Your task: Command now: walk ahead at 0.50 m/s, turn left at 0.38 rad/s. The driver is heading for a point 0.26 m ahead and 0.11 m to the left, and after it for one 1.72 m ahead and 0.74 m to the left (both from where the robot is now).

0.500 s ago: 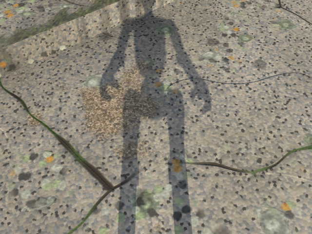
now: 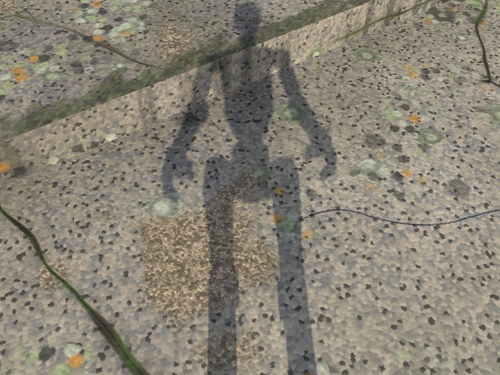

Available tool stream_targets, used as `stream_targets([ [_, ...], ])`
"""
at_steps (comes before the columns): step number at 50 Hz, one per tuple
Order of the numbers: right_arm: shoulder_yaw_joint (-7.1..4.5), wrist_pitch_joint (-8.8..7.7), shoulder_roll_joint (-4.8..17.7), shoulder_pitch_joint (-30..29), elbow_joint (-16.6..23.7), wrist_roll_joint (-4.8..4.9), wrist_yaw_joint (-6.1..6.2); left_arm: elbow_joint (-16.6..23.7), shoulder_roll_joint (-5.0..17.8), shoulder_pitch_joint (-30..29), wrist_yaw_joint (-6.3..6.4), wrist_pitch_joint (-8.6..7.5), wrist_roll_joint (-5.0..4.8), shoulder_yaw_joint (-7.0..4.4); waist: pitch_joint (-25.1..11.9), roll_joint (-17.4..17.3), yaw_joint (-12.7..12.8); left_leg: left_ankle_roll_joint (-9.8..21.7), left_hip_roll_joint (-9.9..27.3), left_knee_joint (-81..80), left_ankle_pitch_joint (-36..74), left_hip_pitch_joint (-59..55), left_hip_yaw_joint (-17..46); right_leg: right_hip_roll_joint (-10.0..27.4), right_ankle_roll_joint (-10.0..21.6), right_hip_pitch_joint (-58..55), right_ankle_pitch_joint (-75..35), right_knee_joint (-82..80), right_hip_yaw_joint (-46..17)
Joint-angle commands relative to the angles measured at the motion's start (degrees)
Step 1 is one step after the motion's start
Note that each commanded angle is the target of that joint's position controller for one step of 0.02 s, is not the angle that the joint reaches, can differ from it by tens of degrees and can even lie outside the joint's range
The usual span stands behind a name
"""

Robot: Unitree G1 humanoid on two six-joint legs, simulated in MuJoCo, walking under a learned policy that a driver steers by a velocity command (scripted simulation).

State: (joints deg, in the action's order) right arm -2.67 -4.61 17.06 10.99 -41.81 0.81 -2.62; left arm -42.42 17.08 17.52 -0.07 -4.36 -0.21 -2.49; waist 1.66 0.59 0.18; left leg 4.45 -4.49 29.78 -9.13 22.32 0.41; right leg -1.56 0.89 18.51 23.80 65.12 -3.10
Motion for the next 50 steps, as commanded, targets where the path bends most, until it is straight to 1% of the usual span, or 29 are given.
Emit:
stream_targets([
  [1,-1.88,0.07,7.18,4.03,3.50,-0.88,0.94,7.19,7.14,-4.67,0.05,-2.53,1.05,-1.89,-4.15,-2.76,-1.40,11.15,15.46,-15.53,4.15,-19.37,25.60,5.57,-0.58,19.80,-5.78,-1.37,-2.97],
  [3,-1.94,0.16,7.09,3.63,3.78,-0.48,1.38,7.04,5.98,-3.39,0.18,-1.84,1.28,-1.73,-4.03,-4.52,-0.07,11.83,14.24,-16.71,9.19,-16.07,22.69,5.84,-2.11,17.96,-5.95,-5.81,-2.14],
  [5,-2.39,0.26,8.46,4.08,3.50,-0.32,2.08,7.58,4.92,-5.46,0.59,-1.13,1.39,-1.39,-2.23,-4.26,-0.06,11.86,13.16,-17.01,16.89,-12.14,19.41,5.02,-3.91,17.74,-8.51,-11.56,-0.72],
  [7,-2.99,0.91,9.90,4.74,2.78,-0.14,2.92,8.25,3.65,-9.05,0.84,-1.00,1.64,-0.89,-1.85,-4.24,-0.67,9.64,10.41,-14.73,27.86,-8.69,14.74,3.11,-5.15,14.32,-15.32,-19.55,0.21],
  [9,-3.34,2.08,10.18,6.67,1.88,0.41,3.71,8.51,2.79,-12.21,0.59,-1.19,1.38,-0.61,-3.72,-5.21,-2.06,6.72,7.90,-12.23,29.80,-7.09,12.77,0.23,-5.37,9.25,-23.39,-26.70,0.90],
  [13,-3.42,4.11,9.21,8.99,1.16,0.75,4.76,9.31,3.96,-16.56,-0.14,-1.23,0.56,-1.12,-4.81,-6.52,-3.04,4.34,8.39,-7.51,22.12,-10.93,18.71,-2.34,-4.53,6.20,-26.09,-35.58,-1.53],
  [16,-3.44,4.73,8.24,5.13,3.12,0.41,5.21,7.95,6.13,-12.13,-0.20,-1.97,0.89,-2.23,-5.96,-7.82,0.40,2.24,8.09,0.22,19.96,-14.30,23.11,-0.85,-1.95,1.25,-26.68,-41.66,-2.91],
  [17,-2.93,4.64,6.55,4.40,4.23,0.19,5.02,7.45,7.46,-8.79,0.17,-2.30,1.60,-2.61,-9.40,-5.95,1.97,0.25,5.32,7.27,16.92,-12.34,21.52,3.12,0.46,-7.24,-33.99,-44.16,-4.23],
  [18,-1.85,4.46,3.37,6.13,5.56,-0.98,4.85,7.55,10.35,-4.81,0.88,-2.00,2.43,-2.99,-16.19,3.32,2.28,-2.42,0.53,21.64,-5.22,-4.28,15.63,14.95,4.72,-21.50,-54.15,-40.50,-14.00],
  [19,-1.16,4.31,2.38,18.01,5.23,-0.03,4.38,6.84,10.79,-3.99,0.77,-0.70,2.75,-3.01,-23.00,16.97,-2.76,-5.03,-4.84,34.56,-35.28,8.88,11.82,28.60,16.52,-34.09,-61.07,-38.73,-31.85],
  [20,-2.39,4.99,8.57,19.74,2.89,0.22,4.26,7.64,7.52,-6.13,0.73,0.35,0.87,-2.76,-21.46,10.73,-2.31,-6.84,1.03,41.01,-30.77,11.40,10.82,28.29,16.57,-29.01,-44.96,-40.71,-33.49],
  [21,-3.48,6.03,11.31,12.95,3.38,0.62,4.48,8.66,4.46,-8.30,1.05,1.05,0.72,-1.87,-14.59,6.13,-0.21,-8.42,2.43,43.46,-25.84,13.15,8.66,23.20,13.72,-23.16,-36.57,-42.11,-24.91],
  [22,-3.76,7.16,11.05,9.87,3.90,0.66,4.95,8.66,3.77,-10.76,1.13,1.90,1.15,-1.41,-11.10,3.43,-0.63,-9.22,3.78,42.97,-22.30,13.03,7.16,19.85,11.68,-17.15,-29.75,-43.95,-19.73],
  [23,-3.92,8.00,10.71,8.26,4.78,0.33,5.26,8.57,3.90,-12.89,1.19,2.42,1.20,-1.28,-7.44,4.15,-1.05,-9.69,4.95,42.16,-20.12,12.49,6.52,18.00,11.41,-11.36,-25.95,-45.78,-16.36],
  [25,-3.25,8.59,7.29,8.70,5.45,0.35,5.09,7.67,5.25,-13.97,1.43,2.77,1.97,-1.74,-4.58,7.13,-1.95,-9.94,5.17,38.52,-16.74,7.92,3.38,14.24,11.25,-3.95,-24.88,-49.07,-8.89],
  [26,-2.96,8.46,6.09,8.62,5.76,0.29,5.05,7.15,5.23,-13.71,1.52,2.80,1.97,-1.87,-5.04,7.68,-1.78,-9.98,5.32,36.23,-16.17,7.40,2.52,14.16,11.94,-4.33,-26.24,-49.49,-7.17],
  [29,-2.49,8.05,5.23,5.61,7.37,-0.19,4.61,5.99,6.23,-13.19,1.87,2.99,1.42,-2.44,-7.37,6.69,-0.69,-9.68,7.62,29.49,-13.72,6.56,2.22,16.78,13.86,-7.46,-28.86,-49.65,-5.03],
  [35,-2.46,8.13,6.28,2.32,9.25,-0.06,3.02,4.40,9.17,-13.61,1.17,4.08,0.55,-3.56,-7.18,7.31,0.23,-7.14,8.01,16.47,-10.74,-0.57,-1.12,18.62,12.94,-7.45,-24.39,-49.31,-0.47],
  [37,-2.72,8.16,6.42,3.02,9.36,-0.11,2.49,3.69,9.80,-13.77,1.01,4.35,-0.29,-3.75,-7.12,7.18,-0.85,-5.43,7.22,9.26,-8.64,-3.70,-2.42,18.96,11.16,-8.33,-24.17,-46.73,0.68],
  [38,-2.96,8.10,6.40,4.69,8.75,-0.20,2.29,3.25,9.73,-13.95,1.05,4.54,-0.88,-3.78,-7.25,6.77,-2.02,-4.08,6.06,3.45,-4.98,-7.22,-3.62,18.25,9.33,-7.47,-22.80,-44.21,2.15],
  [39,-3.54,8.06,7.49,6.41,8.06,-0.43,2.41,2.16,8.45,-11.89,1.07,4.68,-1.15,-3.57,-7.13,5.10,-2.30,-2.27,5.10,-1.31,-1.63,-11.73,-2.72,16.46,6.19,-4.81,-18.90,-40.16,4.29],
  [40,-4.76,7.99,11.58,7.67,8.31,-0.49,3.04,1.42,5.66,-9.40,0.81,4.84,-0.33,-2.98,-5.72,-5.27,-1.48,1.45,11.99,-8.56,8.87,-17.07,8.67,11.49,0.51,3.09,-9.19,-28.55,9.96],
  [41,-6.02,7.87,18.40,6.12,10.31,-1.18,3.67,4.96,4.28,-12.10,1.04,4.66,1.75,-2.39,-2.99,-20.24,-0.95,12.45,25.81,-12.02,16.49,-18.35,30.15,1.46,-4.97,19.48,11.42,-15.67,11.67],
  [42,-5.21,6.54,15.34,7.06,10.65,-2.84,3.42,5.54,6.79,-17.24,1.47,4.44,1.65,-3.29,-5.11,-13.40,-4.78,15.67,25.69,-12.50,16.83,-15.67,29.89,1.34,-4.63,19.80,13.55,-3.96,1.96],
  [43,-4.58,5.48,13.73,4.66,10.33,-2.89,3.41,5.20,6.96,-15.75,1.48,4.59,0.48,-3.58,-5.13,-11.30,-2.46,13.12,22.98,-11.88,15.64,-14.78,24.45,2.26,-3.73,20.07,8.82,-0.95,0.02],
  [44,-4.43,5.02,12.30,1.21,10.77,-1.75,3.53,3.63,7.04,-13.43,1.79,4.78,0.29,-3.89,-4.90,-8.35,-0.67,9.75,19.56,-10.98,13.29,-14.79,20.70,2.89,-3.57,19.97,4.19,-1.23,-0.54],
  [45,-3.96,5.03,10.86,-0.78,11.12,-0.75,3.76,3.02,7.57,-12.87,2.20,4.85,0.81,-4.14,-5.26,-8.12,-0.20,8.03,18.42,-10.28,14.22,-15.35,19.43,3.16,-3.91,20.29,1.27,-1.78,-0.80],
  [47,-3.18,5.40,9.59,-1.25,11.52,-0.77,4.26,2.73,6.95,-12.09,2.04,4.71,0.78,-4.13,-6.95,-8.25,0.59,7.98,16.46,-9.40,20.48,-13.81,17.49,1.74,-5.00,16.46,-2.04,0.18,-0.23],
  [50,-3.39,5.76,9.89,0.29,11.34,-0.61,4.75,3.15,5.38,-13.50,1.76,4.50,0.09,-3.45,-7.23,-8.17,-0.41,8.09,15.38,-8.53,19.34,-16.68,18.18,1.04,-5.84,16.14,-4.38,-8.20,-0.63],
])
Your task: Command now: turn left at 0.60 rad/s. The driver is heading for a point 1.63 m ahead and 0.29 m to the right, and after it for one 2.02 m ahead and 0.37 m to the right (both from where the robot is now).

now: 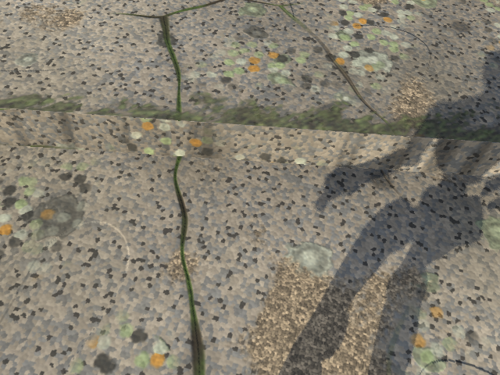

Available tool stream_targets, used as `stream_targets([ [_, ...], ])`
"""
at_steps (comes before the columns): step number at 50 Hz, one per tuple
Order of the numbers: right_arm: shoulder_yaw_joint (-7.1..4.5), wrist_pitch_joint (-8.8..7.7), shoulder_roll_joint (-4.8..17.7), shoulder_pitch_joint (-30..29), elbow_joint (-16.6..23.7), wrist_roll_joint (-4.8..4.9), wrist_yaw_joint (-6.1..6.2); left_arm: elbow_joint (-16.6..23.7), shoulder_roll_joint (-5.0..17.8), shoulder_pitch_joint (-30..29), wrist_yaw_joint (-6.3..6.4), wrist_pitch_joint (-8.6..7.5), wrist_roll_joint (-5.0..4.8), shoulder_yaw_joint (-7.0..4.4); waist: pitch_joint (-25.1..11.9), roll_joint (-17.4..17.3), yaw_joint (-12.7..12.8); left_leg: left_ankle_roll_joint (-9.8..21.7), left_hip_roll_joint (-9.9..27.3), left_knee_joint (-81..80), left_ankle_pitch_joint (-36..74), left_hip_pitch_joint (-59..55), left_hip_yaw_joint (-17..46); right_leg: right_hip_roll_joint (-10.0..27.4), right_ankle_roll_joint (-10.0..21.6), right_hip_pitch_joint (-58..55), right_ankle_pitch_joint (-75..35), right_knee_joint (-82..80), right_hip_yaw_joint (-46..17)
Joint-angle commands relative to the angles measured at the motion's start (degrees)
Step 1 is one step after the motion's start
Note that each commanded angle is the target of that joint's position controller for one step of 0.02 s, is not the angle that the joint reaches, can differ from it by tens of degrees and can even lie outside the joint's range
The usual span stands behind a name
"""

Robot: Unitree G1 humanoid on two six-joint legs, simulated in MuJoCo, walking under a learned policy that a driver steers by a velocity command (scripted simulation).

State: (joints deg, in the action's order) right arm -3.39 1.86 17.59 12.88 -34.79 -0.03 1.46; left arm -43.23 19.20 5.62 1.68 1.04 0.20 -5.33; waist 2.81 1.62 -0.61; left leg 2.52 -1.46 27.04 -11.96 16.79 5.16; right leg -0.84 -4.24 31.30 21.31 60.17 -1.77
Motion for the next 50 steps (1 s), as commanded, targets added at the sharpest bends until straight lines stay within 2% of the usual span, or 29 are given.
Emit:
stream_targets([
  [1,-2.86,-0.53,9.76,-1.16,4.24,0.35,0.82,4.22,2.88,-2.52,-0.11,-0.99,-0.31,-0.38,-8.25,-9.47,-0.11,9.99,12.17,-5.41,20.82,-11.67,14.26,0.12,-0.89,2.73,-2.11,-6.70,-2.27],
  [4,-3.40,0.00,10.93,-1.13,4.52,0.24,0.83,4.49,2.83,-3.45,-0.74,-1.29,-0.49,-0.12,-8.02,-10.81,-0.85,10.48,12.00,-4.85,17.50,-9.96,17.48,-0.77,-0.85,-1.73,-1.07,-14.04,-2.84],
  [8,-2.93,0.43,9.89,-2.20,4.46,0.16,0.11,3.89,3.50,-1.64,-1.60,-1.64,-0.93,-0.11,-8.54,-11.58,-1.22,10.43,12.08,-3.19,20.03,-8.34,20.09,-0.60,0.09,-8.31,-0.06,-20.63,-1.96],
  [10,-2.55,0.60,9.20,-3.46,4.25,0.60,-0.02,3.61,3.04,-0.12,-2.13,-2.03,-0.88,0.01,-8.56,-11.10,-0.06,9.31,10.96,-1.53,20.27,-7.98,20.77,-0.50,1.25,-12.33,-3.62,-28.20,-1.27],
  [11,-2.27,0.65,8.59,-4.37,4.20,1.02,0.06,3.08,2.58,1.49,-2.33,-2.32,-0.57,0.09,-8.39,-10.50,1.31,7.69,9.53,-0.63,17.77,-6.46,20.28,-0.36,2.28,-16.61,-10.18,-35.78,-0.60],
  [12,-1.90,0.44,7.39,-3.01,3.74,0.81,0.14,3.05,3.62,2.19,-2.27,-2.51,0.21,-0.07,-8.37,-8.36,1.18,5.04,7.55,0.53,11.38,-3.52,19.10,2.59,3.78,-21.58,-17.36,-39.51,-2.71],
  [13,-1.08,0.07,4.76,-0.65,3.52,-0.56,0.10,3.88,6.91,2.69,-1.98,-2.47,1.38,-0.43,-9.65,1.14,-0.54,1.40,2.41,8.72,-0.78,1.18,13.14,12.25,7.18,-26.67,-26.74,-41.22,-11.92],
  [14,-1.29,-0.32,5.08,0.74,4.13,-0.37,0.12,3.15,8.25,0.67,-1.93,-2.30,2.07,-0.40,-6.57,11.50,-3.14,-1.91,-4.18,12.45,-17.41,6.84,5.69,19.22,16.15,-23.69,-33.69,-41.36,-20.36],
  [15,-2.18,-0.53,8.53,-0.86,3.56,-0.95,0.49,3.98,5.27,-0.56,-1.83,-2.66,1.86,0.29,-6.25,10.34,-0.67,-4.66,-1.72,20.85,-22.95,6.74,4.75,21.74,20.57,-21.17,-30.69,-42.83,-22.77],
  [16,-3.16,-0.45,10.51,-2.23,3.09,-0.18,0.63,3.88,4.72,-0.73,-1.63,-2.85,1.48,0.52,-5.19,8.37,0.15,-5.67,-1.61,26.84,-22.25,8.25,4.63,19.86,20.15,-21.58,-28.79,-42.80,-21.02],
  [17,-3.31,-0.08,9.58,-2.07,2.11,0.04,0.86,3.61,5.30,-1.15,-1.37,-2.89,0.85,0.43,-5.02,6.69,-0.08,-6.59,-1.47,29.77,-20.88,9.37,4.80,17.72,18.55,-22.34,-26.95,-42.21,-18.41],
  [18,-3.15,0.36,8.50,-1.78,1.74,-0.10,0.95,3.41,4.85,-1.80,-1.24,-3.00,0.05,0.65,-4.31,6.41,-0.10,-7.46,-0.74,30.76,-19.12,10.40,5.50,16.84,17.54,-23.13,-27.53,-41.44,-16.74],
  [20,-1.99,0.61,4.81,-1.02,0.76,0.07,0.64,2.58,3.73,-2.01,-1.12,-2.54,-0.20,1.15,-4.37,6.16,-0.55,-8.38,0.09,25.81,-16.98,7.84,3.08,13.56,16.06,-23.23,-30.43,-40.35,-11.83],
  [22,-0.77,0.20,2.01,-2.61,0.63,0.13,0.26,1.98,3.43,-1.52,-1.15,-1.69,-0.08,1.21,-5.42,8.15,0.78,-8.56,1.34,15.62,-15.08,3.18,-0.97,11.21,15.12,-23.91,-33.36,-38.80,-8.65],
  [23,-0.72,0.05,1.99,-3.18,0.41,0.42,0.18,1.47,3.79,-0.11,-1.16,-1.30,-0.02,1.15,-6.15,8.71,1.69,-8.50,1.24,11.17,-13.08,1.20,-2.04,11.28,15.37,-24.72,-34.86,-38.10,-8.78],
  [24,-0.91,0.00,2.44,-2.37,-0.30,0.69,0.13,1.07,4.14,0.46,-1.19,-1.01,-0.22,1.17,-6.69,8.63,1.45,-8.17,1.00,5.57,-9.08,-1.27,-2.91,11.21,15.26,-25.15,-35.12,-37.20,-8.90],
  [25,-1.01,-0.04,2.61,-0.78,-1.39,0.68,0.07,0.75,4.07,0.42,-1.25,-0.86,-0.64,1.34,-6.72,8.17,0.46,-7.37,0.57,-2.54,-2.19,-4.94,-3.98,10.75,14.46,-24.56,-34.08,-36.53,-8.57],
  [26,-1.09,-0.05,3.45,-0.52,-1.89,0.25,0.05,0.09,3.65,2.02,-1.34,-1.09,-0.89,1.58,-6.48,7.03,0.52,-6.18,0.90,-8.10,4.43,-8.86,-3.12,10.20,12.65,-23.09,-31.21,-36.77,-8.67],
  [27,-1.40,-0.01,5.98,-0.92,-1.33,-0.37,0.38,-0.32,3.04,3.52,-1.60,-1.82,-0.34,1.97,-7.31,3.72,1.34,-4.56,4.19,-7.39,12.02,-13.66,0.93,9.44,9.55,-19.94,-25.82,-36.69,-8.35],
  [28,-2.09,0.21,9.62,-0.92,-1.07,-0.66,0.80,-0.36,2.89,5.03,-2.23,-2.72,0.88,2.14,-8.11,-3.49,3.60,-2.10,7.88,-2.66,21.01,-15.63,3.86,6.05,6.86,-17.48,-19.33,-35.40,-4.96],
  [29,-1.76,0.12,7.39,-1.50,-2.18,-0.95,0.19,-1.05,1.31,4.33,-2.25,-3.02,0.83,2.55,-8.59,-7.98,3.24,0.02,6.97,-2.10,11.06,-10.38,3.20,3.25,4.15,-20.90,-12.19,-36.21,-1.22],
  [30,-1.21,-0.20,4.96,-2.11,-1.82,-1.10,-0.39,-1.26,2.75,1.29,-2.14,-2.89,0.79,2.42,-6.25,-5.51,1.44,0.12,5.78,-3.28,6.00,-7.84,3.17,2.78,2.76,-21.35,-11.40,-34.88,-0.57],
  [31,-0.86,-0.58,4.10,-1.85,-2.48,-1.44,-0.47,-1.45,2.47,0.28,-1.90,-2.61,0.57,2.38,-5.34,-4.76,1.23,-0.42,5.58,-4.02,4.24,-6.38,3.14,2.79,2.67,-21.34,-11.98,-34.38,-0.40],
  [33,-0.73,-1.45,4.38,-1.58,-3.16,-1.23,-0.48,-2.23,2.24,0.97,-1.34,-1.72,0.36,2.44,-2.88,-5.41,1.46,-1.15,4.98,-4.17,4.65,-4.63,2.83,2.89,2.95,-20.69,-13.31,-34.24,-0.69],
  [38,-0.12,-2.29,3.50,-0.36,-4.70,-1.02,-0.12,-5.08,1.99,2.22,-0.60,-1.22,0.24,2.37,-1.54,-4.67,1.55,-1.39,4.48,-4.35,3.05,-3.25,2.67,2.97,2.48,-20.97,-13.25,-34.48,-0.86],
  [50,0.41,-2.83,2.48,0.88,-9.54,-0.65,-0.05,-11.88,2.36,4.15,0.36,-1.04,-0.03,2.15,-1.82,-2.36,1.53,-1.17,3.27,-4.28,4.90,-4.49,1.24,3.09,1.73,-21.59,-14.74,-35.29,-0.98],
])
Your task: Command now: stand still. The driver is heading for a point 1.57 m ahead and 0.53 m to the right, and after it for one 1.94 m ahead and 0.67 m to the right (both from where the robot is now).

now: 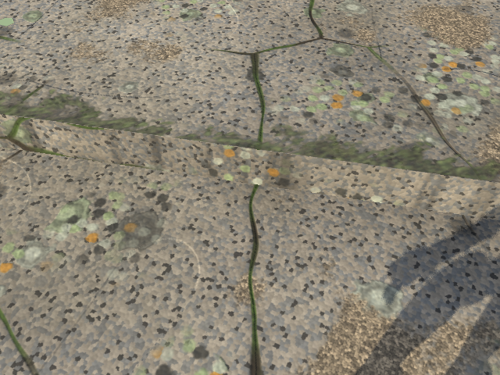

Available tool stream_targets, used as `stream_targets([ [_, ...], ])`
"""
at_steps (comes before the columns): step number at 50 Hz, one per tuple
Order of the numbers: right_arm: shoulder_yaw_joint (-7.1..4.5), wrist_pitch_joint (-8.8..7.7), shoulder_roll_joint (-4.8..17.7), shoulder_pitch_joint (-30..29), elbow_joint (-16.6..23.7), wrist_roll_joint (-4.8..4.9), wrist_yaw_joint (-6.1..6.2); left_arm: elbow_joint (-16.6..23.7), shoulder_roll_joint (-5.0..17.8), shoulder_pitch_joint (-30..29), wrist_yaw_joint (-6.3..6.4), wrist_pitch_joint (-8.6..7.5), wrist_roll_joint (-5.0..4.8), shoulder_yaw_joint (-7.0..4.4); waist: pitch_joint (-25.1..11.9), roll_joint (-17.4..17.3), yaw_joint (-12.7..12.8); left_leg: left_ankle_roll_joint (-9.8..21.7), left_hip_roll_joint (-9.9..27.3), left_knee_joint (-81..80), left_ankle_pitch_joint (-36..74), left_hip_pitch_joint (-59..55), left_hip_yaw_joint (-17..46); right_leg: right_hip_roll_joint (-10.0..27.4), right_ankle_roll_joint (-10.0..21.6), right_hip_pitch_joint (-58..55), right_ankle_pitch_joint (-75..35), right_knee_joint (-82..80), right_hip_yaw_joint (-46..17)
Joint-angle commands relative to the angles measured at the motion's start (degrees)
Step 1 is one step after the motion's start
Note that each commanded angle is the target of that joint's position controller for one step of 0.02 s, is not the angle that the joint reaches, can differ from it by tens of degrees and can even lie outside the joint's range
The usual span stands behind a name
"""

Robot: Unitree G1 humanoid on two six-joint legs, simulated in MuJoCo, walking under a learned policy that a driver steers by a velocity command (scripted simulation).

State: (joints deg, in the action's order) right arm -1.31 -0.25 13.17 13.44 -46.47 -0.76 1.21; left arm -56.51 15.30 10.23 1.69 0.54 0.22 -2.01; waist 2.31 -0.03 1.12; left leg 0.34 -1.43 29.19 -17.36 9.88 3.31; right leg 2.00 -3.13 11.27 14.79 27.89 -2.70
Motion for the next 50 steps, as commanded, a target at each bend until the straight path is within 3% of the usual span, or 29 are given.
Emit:
stream_targets([
  [1,-1.64,-0.73,6.84,0.42,1.66,0.11,0.21,0.92,6.25,-0.28,0.42,-0.52,-0.07,-1.16,-1.31,-0.70,-0.19,1.00,3.14,-6.45,10.45,2.36,2.94,0.23,0.64,-1.59,-8.29,-3.04,-0.03],
  [3,-1.57,-0.73,6.73,0.63,0.69,0.17,0.23,0.01,6.19,0.06,0.56,-0.47,-0.10,-1.13,-1.23,-0.70,-0.17,0.95,2.93,-6.48,10.69,2.28,2.64,0.19,0.67,-1.59,-8.40,-3.13,0.01],
  [4,-1.57,-0.61,6.66,1.54,-0.20,0.25,0.35,-0.76,5.62,0.99,0.64,-0.39,-0.14,-0.99,-2.36,-1.26,-0.19,1.19,2.50,-7.26,4.72,1.81,2.41,-0.75,0.77,-1.80,-3.77,-2.67,1.15],
  [6,-2.40,-0.10,9.14,2.43,-0.91,0.86,0.69,-0.95,5.24,0.58,0.73,-0.48,-0.73,-1.00,0.24,-4.50,-1.22,3.88,3.76,-10.45,-17.41,3.48,5.88,-3.96,1.59,3.36,10.06,2.82,4.80],
  [8,-3.13,-0.45,11.75,4.94,-1.51,1.34,0.70,0.79,4.34,-1.89,0.28,-1.86,-1.06,-0.78,4.31,-10.67,-2.72,9.04,11.96,-17.61,-31.39,4.07,17.87,-4.13,2.66,11.57,12.40,11.66,5.98],
  [10,-3.37,-1.53,12.02,4.73,-1.81,1.70,0.74,1.61,4.34,-2.29,-0.70,-3.78,-1.85,-0.85,7.42,-11.96,-2.23,12.49,17.15,-20.34,-28.99,5.79,24.77,-0.66,5.12,14.42,12.45,16.62,2.66],
  [12,-3.16,-1.90,11.07,0.65,-0.73,2.37,0.53,0.44,3.78,1.25,-1.83,-5.29,-2.33,-0.78,6.81,-10.24,0.73,10.73,15.59,-17.97,-22.04,6.72,20.05,0.20,7.58,8.79,11.97,7.71,3.05],
  [13,-3.03,-1.73,10.77,-2.45,0.07,2.72,0.42,-2.17,3.72,6.62,-2.15,-5.76,-2.16,-1.11,5.05,-8.33,3.60,8.58,12.08,-15.14,-17.43,11.25,14.69,-1.39,7.87,-1.95,4.06,-0.04,4.91],
  [14,-2.59,-1.82,9.13,-3.69,0.68,2.25,0.34,-4.81,4.46,11.59,-2.30,-5.78,-1.43,-1.67,3.10,-4.93,5.16,6.37,7.89,-8.32,-11.42,14.81,9.33,-2.05,7.00,-10.09,-0.33,-2.41,3.41],
  [15,-1.34,-2.23,4.85,-4.53,1.59,1.34,0.02,-6.24,7.64,18.28,-2.13,-5.80,-0.92,-2.44,-0.46,6.50,6.85,2.52,1.98,9.51,-7.26,20.58,0.76,7.78,9.02,-17.45,6.27,-9.59,-11.35],
  [16,-1.56,-3.13,4.63,-5.07,4.43,2.27,0.48,-6.59,14.78,22.52,-2.94,-6.24,-0.56,-3.71,-0.92,19.15,6.97,0.73,-3.20,23.20,-15.27,31.01,-1.58,19.21,17.43,-20.45,15.68,-18.78,-36.05],
  [17,-2.35,-3.93,7.95,-3.92,3.56,3.56,0.49,-5.12,10.94,17.46,-3.05,-6.93,-0.08,-2.40,2.53,11.00,4.41,1.50,0.59,32.56,-15.21,34.75,3.23,21.10,19.27,-17.20,20.34,-19.82,-38.15],
  [18,-2.45,-4.61,8.23,-2.80,2.69,3.97,-0.09,-3.45,7.78,13.54,-2.85,-7.30,-0.50,-1.61,5.51,7.76,2.77,2.64,3.12,35.02,-8.81,37.29,4.01,18.77,17.55,-15.94,19.98,-19.74,-31.95],
  [20,-2.91,-5.33,8.42,-3.46,1.76,2.58,-0.58,-2.04,6.72,10.74,-2.92,-7.28,-0.92,-1.08,5.66,5.46,1.78,3.05,6.43,32.80,0.50,38.36,1.55,14.76,13.94,-16.46,9.15,-20.29,-21.58],
  [22,-3.03,-5.42,7.37,-5.16,1.89,1.81,-1.46,-2.55,4.14,13.34,-2.66,-6.61,-0.41,-0.16,3.45,6.16,2.32,2.03,7.31,29.37,6.05,35.19,-0.90,11.08,12.29,-16.48,-4.39,-20.32,-13.12],
  [24,-2.59,-5.09,5.44,-7.35,2.60,1.76,-1.96,-2.86,4.85,15.57,-1.98,-5.98,-0.25,-0.07,2.71,5.57,2.81,0.39,6.99,25.50,8.89,35.08,-3.03,9.94,12.83,-16.60,-14.86,-20.14,-8.60],
  [27,-1.49,-5.04,3.27,-14.37,5.17,1.96,-2.32,-2.13,6.62,15.71,-1.04,-5.31,-0.06,-0.13,4.28,4.60,3.88,-1.12,5.66,13.60,14.81,30.86,-5.08,8.42,12.75,-11.46,-17.72,-21.82,-4.15],
  [30,-1.08,-5.15,3.51,-19.38,6.81,2.39,-3.01,-2.49,7.61,18.07,-0.70,-5.24,-0.50,-0.37,6.14,5.42,4.82,-0.92,4.03,5.62,19.54,25.99,-6.32,9.16,13.17,-9.15,-16.32,-23.57,-2.63],
  [33,-1.20,-5.43,4.89,-21.43,8.03,2.61,-3.78,-2.85,7.91,18.56,-0.58,-5.02,-1.25,-0.87,6.86,5.47,3.34,1.29,3.89,1.45,19.23,25.15,-4.79,11.85,12.63,-13.64,-20.66,-21.89,-2.02],
  [35,-2.00,-5.64,7.01,-18.75,7.65,2.43,-3.99,-2.28,9.02,17.20,-0.57,-4.63,-1.11,-1.49,3.71,6.09,0.37,3.30,2.39,0.53,16.47,20.10,-5.21,12.93,11.42,-17.20,-34.57,-16.72,-1.08],
  [37,-4.13,-5.35,10.73,-5.19,3.68,2.46,-3.32,-1.44,9.44,15.64,-0.57,-3.64,-0.40,-1.79,-5.83,7.08,-6.97,6.23,-1.08,0.91,14.43,2.49,-7.57,10.67,9.49,-16.27,-52.78,-0.56,1.40],
  [38,-5.13,-4.95,13.01,5.29,0.93,2.29,-2.64,-0.37,8.39,15.39,-0.55,-3.43,0.19,-1.24,-12.66,5.42,-11.34,8.81,4.06,2.67,13.14,-14.70,-1.97,8.66,8.01,-5.56,-44.04,13.72,1.92],
  [39,-6.27,-4.77,18.63,11.52,-0.75,0.49,-2.52,0.70,-0.04,23.17,-1.27,-4.30,0.36,1.08,-23.16,-9.95,-7.86,18.91,20.60,-0.90,5.36,-36.94,25.94,-2.34,3.78,16.96,-11.60,38.41,3.34],
  [40,-4.77,-4.63,13.98,10.09,-1.06,0.53,-2.71,-0.69,1.55,22.50,-1.65,-5.93,-0.68,0.83,-25.89,-12.04,-7.82,20.68,24.79,-11.41,8.04,-34.49,40.47,-5.89,3.86,22.16,17.72,48.16,-5.01],
  [41,-3.67,-4.85,11.23,3.30,-0.36,0.91,-2.77,1.51,6.83,16.35,-1.82,-6.83,-2.27,-0.77,-14.43,-9.45,-6.27,17.45,22.61,-11.66,15.59,-23.90,30.19,-2.50,4.39,25.64,16.08,51.91,-4.94],
  [42,-3.00,-5.07,9.18,-1.98,0.46,0.94,-2.87,2.34,7.27,12.91,-1.45,-7.05,-2.51,-0.93,-8.90,-4.89,-4.09,15.81,20.50,-11.70,27.11,-14.15,20.05,0.55,4.40,23.92,11.77,50.17,-2.87],
  [43,-2.40,-5.40,7.16,-4.95,0.43,0.80,-3.32,2.29,6.52,11.62,-0.88,-6.64,-1.80,-1.22,-5.65,-1.63,-2.16,14.37,17.49,-12.55,35.60,-6.52,12.54,2.44,3.87,21.50,9.39,46.39,-1.70],
  [46,-1.83,-6.39,5.78,-6.78,-1.54,-0.34,-3.82,1.76,2.80,14.28,-0.18,-4.28,-0.84,-1.23,-4.89,-3.74,1.63,13.54,13.63,-15.85,44.73,4.40,3.33,3.93,2.87,12.31,5.45,38.78,-0.75],
  [50,-1.82,-6.19,8.03,-8.16,-3.85,-0.88,-2.24,4.51,2.00,9.49,0.14,-2.81,-0.06,-0.84,-5.25,-4.70,2.57,13.43,11.80,-16.57,46.79,6.80,-3.64,4.25,1.26,10.38,-3.67,21.63,0.02],
])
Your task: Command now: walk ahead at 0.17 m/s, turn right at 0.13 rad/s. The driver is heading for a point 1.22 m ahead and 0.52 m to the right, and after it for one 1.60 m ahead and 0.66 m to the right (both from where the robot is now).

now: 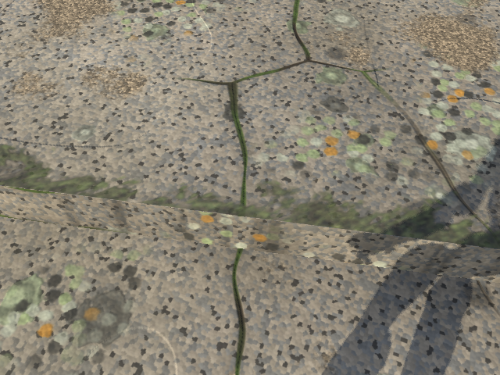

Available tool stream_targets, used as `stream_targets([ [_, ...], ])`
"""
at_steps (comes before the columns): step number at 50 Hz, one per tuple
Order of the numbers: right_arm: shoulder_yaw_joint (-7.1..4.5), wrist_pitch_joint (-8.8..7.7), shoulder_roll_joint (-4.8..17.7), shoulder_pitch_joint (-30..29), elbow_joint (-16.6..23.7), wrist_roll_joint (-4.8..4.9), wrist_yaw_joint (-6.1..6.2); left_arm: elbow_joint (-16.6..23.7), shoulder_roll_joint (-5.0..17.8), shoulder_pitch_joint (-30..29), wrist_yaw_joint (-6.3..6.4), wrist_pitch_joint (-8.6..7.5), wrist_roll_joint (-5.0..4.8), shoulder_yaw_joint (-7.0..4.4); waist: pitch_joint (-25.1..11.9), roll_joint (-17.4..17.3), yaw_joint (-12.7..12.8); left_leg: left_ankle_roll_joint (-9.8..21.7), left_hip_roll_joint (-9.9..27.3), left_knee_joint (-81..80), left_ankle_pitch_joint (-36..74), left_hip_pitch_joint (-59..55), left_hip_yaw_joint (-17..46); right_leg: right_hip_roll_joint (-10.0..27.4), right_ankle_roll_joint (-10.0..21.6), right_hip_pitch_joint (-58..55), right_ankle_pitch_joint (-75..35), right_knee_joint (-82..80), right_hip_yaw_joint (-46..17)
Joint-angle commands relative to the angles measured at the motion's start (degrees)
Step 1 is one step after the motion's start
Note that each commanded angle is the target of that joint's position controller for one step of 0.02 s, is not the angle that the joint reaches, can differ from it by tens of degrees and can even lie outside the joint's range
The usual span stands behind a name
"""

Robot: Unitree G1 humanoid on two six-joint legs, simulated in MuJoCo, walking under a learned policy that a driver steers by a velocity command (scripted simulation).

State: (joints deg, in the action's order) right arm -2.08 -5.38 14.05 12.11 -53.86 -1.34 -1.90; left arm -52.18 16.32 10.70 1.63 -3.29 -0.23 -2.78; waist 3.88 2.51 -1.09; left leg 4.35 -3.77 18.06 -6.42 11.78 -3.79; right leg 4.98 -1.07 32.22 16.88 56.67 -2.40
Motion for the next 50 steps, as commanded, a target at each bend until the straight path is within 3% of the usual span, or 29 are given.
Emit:
stream_targets([
  [1,-1.13,-0.77,7.83,-6.32,3.14,-0.32,1.32,0.81,1.04,6.80,0.00,1.15,0.27,0.06,-7.19,-7.43,3.79,8.96,13.90,-5.70,33.65,4.35,2.36,0.99,-0.81,-11.33,-9.22,-10.66,0.22],
  [4,-1.87,0.57,11.06,-4.25,1.80,0.15,2.54,3.75,3.63,0.89,-0.58,1.75,-0.27,-0.54,-6.88,-6.55,1.53,9.10,16.19,-6.16,25.17,0.68,3.10,0.02,-0.58,-9.85,-11.97,-14.89,0.57],
  [9,-2.77,3.83,12.12,-3.29,1.66,1.95,4.29,8.17,4.95,-3.64,-1.58,2.56,-0.08,-1.53,-4.30,-6.22,0.59,8.21,20.32,-0.40,18.11,-7.13,5.53,-0.79,1.35,-4.64,-1.53,-18.83,1.96],
  [11,-2.95,5.00,11.91,-3.47,2.27,2.74,4.96,8.65,4.67,-2.08,-2.22,2.34,-0.22,-1.87,-4.87,-5.59,2.01,5.23,19.00,6.31,20.00,-8.20,3.96,-2.62,3.20,-8.74,-6.25,-27.26,3.96],
  [12,-2.85,5.24,11.04,-0.68,1.95,2.51,5.10,8.55,7.05,0.15,-2.13,2.16,0.04,-2.87,-7.02,-2.15,2.37,1.93,15.39,13.35,18.50,-6.79,1.29,-2.60,5.11,-14.97,-17.22,-32.50,1.42],
  [13,-2.18,4.77,9.08,-0.49,4.03,0.50,4.99,8.77,13.50,3.86,-1.42,2.30,0.41,-4.68,-11.06,9.22,1.83,-2.59,8.95,28.67,4.67,3.54,-3.52,6.75,10.04,-26.19,-41.58,-32.31,-12.36],
  [14,-1.28,4.53,6.48,-3.80,6.22,-0.54,4.75,8.51,15.09,6.84,-1.39,2.31,1.23,-4.96,-13.35,16.93,3.27,-5.94,-1.62,41.34,-31.43,20.22,-1.10,16.24,21.10,-35.21,-51.22,-34.93,-28.77],
  [15,-1.61,4.36,8.05,-4.57,5.83,-0.09,3.97,9.15,10.50,7.25,-1.49,1.74,1.07,-3.68,-16.57,7.65,3.71,-5.56,0.96,48.91,-33.18,21.63,7.82,15.00,21.09,-36.06,-46.83,-35.08,-26.86],
  [16,-1.98,4.46,8.84,-4.96,5.73,1.63,3.66,10.25,9.85,3.37,-1.25,1.28,0.68,-3.69,-13.88,4.88,2.34,-5.46,2.37,50.75,-28.88,23.88,8.44,12.62,18.83,-33.68,-44.29,-35.02,-21.52],
  [17,-2.23,4.76,9.09,-5.02,5.03,1.86,4.01,11.31,9.66,0.36,-1.02,1.26,-0.06,-3.79,-12.27,0.64,1.40,-5.91,3.72,49.04,-24.81,24.68,8.44,10.10,16.27,-31.49,-39.08,-35.41,-18.43],
  [18,-2.66,5.03,10.13,-6.29,5.29,1.31,4.51,11.96,9.41,-1.43,-0.68,1.56,-0.74,-3.71,-10.89,-0.28,1.06,-6.49,4.80,46.31,-21.44,24.44,8.74,9.19,15.10,-29.18,-35.13,-36.22,-17.43],
  [21,-2.53,5.25,8.49,-6.43,5.62,1.52,4.69,12.45,9.86,-1.32,-0.05,2.57,-0.07,-3.78,-11.05,3.31,0.18,-8.15,3.07,40.37,-17.11,19.76,7.77,6.04,14.68,-25.10,-33.27,-37.23,-15.44],
  [24,-2.35,5.26,7.96,-7.57,5.79,1.59,4.90,12.74,11.14,-0.42,0.62,3.03,-0.31,-4.26,-11.43,4.01,1.15,-9.44,2.31,32.85,-14.96,18.22,8.36,5.63,14.49,-25.23,-28.92,-37.24,-16.85],
  [28,-2.45,5.01,8.31,-8.57,6.18,1.81,4.60,13.35,11.55,-1.52,0.99,3.83,-0.19,-4.41,-10.41,5.87,1.84,-9.69,1.67,25.67,-12.75,13.88,9.08,4.48,13.43,-21.84,-18.87,-37.98,-19.83],
  [31,-2.66,4.11,9.03,-7.73,6.39,2.10,3.99,13.79,11.39,-2.34,0.86,4.28,-0.22,-4.39,-9.91,7.28,1.90,-8.96,1.24,19.83,-13.15,10.86,9.37,4.09,12.82,-21.92,-18.27,-37.35,-23.08],
  [34,-3.18,3.09,9.78,-2.75,5.33,2.30,3.10,14.69,10.81,-4.57,0.98,4.99,-0.90,-4.10,-10.12,7.43,-0.84,-7.22,1.40,5.85,-6.00,2.86,8.10,1.86,10.32,-21.26,-20.14,-34.02,-24.43],
  [35,-3.74,3.02,11.30,-0.88,4.82,2.03,3.02,14.87,9.54,-3.82,1.08,5.25,-1.07,-3.69,-10.22,5.73,-1.09,-5.89,4.51,0.76,-1.15,-2.47,9.15,-0.66,7.83,-18.28,-14.81,-31.40,-22.89],
  [36,-4.50,3.40,15.02,-0.66,5.24,0.98,3.31,14.84,6.05,-0.84,0.91,5.41,-0.59,-2.79,-11.21,-5.28,1.10,-1.58,16.23,-1.66,1.64,-8.86,19.71,-6.69,4.72,-10.98,1.89,-20.23,-15.97],
  [37,-4.93,3.79,17.84,-2.86,5.82,-1.11,3.38,16.94,6.26,-0.68,0.85,4.84,-0.85,-3.16,-7.86,-18.43,2.67,8.24,25.38,-3.52,10.69,-6.98,33.49,-14.37,1.93,0.59,19.50,-9.79,-7.99],
  [38,-4.16,3.58,14.70,-5.44,7.52,-1.32,3.38,15.87,11.38,0.87,0.68,4.40,0.04,-4.42,-7.15,-13.89,2.71,11.47,27.88,-3.36,11.58,-4.57,32.60,-9.64,0.13,1.32,18.51,1.63,-8.90],
  [39,-3.40,3.51,11.61,-8.17,8.52,-0.61,3.59,14.47,13.24,1.96,0.54,4.63,-0.46,-5.35,-6.52,-10.57,3.58,9.26,24.18,-2.24,10.41,-3.65,26.00,-8.83,-0.43,0.70,14.37,5.64,-8.26],
  [40,-3.13,3.59,10.59,-9.53,8.96,0.29,3.73,13.26,11.97,3.01,0.77,5.28,-0.39,-5.36,-5.68,-9.32,3.95,6.64,20.34,-1.51,7.54,-4.03,20.76,-8.41,-1.44,1.19,10.94,7.84,-7.21],
  [41,-2.83,3.67,9.78,-9.55,9.07,1.22,4.00,13.17,10.85,2.99,0.87,5.82,-0.13,-5.10,-4.77,-9.74,3.12,5.90,18.98,-1.25,7.36,-4.87,18.11,-8.06,-2.52,2.80,8.08,10.49,-6.76],
  [43,-2.48,4.23,9.81,-7.62,8.62,1.02,4.52,14.47,8.89,1.18,0.50,6.07,-0.75,-4.45,-3.72,-10.46,1.76,6.42,17.09,-1.57,10.46,-5.02,13.07,-7.46,-3.86,3.35,5.47,10.91,-3.96],
  [45,-2.70,4.78,10.72,-4.57,8.06,0.66,5.02,16.58,7.67,-2.43,0.31,5.78,-1.22,-3.80,-3.81,-11.37,-0.65,7.54,17.79,-1.78,12.51,-9.62,11.51,-5.94,-4.91,5.55,4.12,5.99,-2.14],
  [50,-3.85,5.51,14.07,-3.78,8.30,0.90,4.76,19.35,6.17,-4.30,-0.80,5.66,-0.79,-2.70,-5.72,-11.71,-2.08,8.64,20.71,-1.48,15.99,-11.96,8.08,-2.42,-5.08,-0.20,4.79,-5.69,1.09],
])
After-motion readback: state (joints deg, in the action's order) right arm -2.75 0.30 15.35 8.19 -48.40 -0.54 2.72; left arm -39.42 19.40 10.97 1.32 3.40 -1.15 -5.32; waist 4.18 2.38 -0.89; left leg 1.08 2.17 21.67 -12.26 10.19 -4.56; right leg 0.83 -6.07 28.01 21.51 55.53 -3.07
